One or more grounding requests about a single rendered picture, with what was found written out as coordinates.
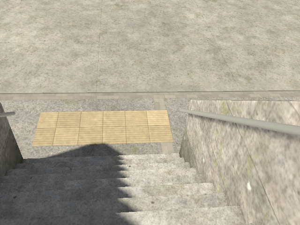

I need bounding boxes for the stairs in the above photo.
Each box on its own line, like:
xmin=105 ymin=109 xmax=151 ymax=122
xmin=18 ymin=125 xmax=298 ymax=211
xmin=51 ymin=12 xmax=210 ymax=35
xmin=0 ymin=153 xmax=260 ymax=225

